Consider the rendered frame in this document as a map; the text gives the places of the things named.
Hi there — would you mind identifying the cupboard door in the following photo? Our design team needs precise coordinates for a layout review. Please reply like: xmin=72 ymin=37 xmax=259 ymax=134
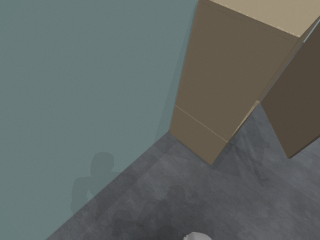
xmin=261 ymin=22 xmax=320 ymax=159

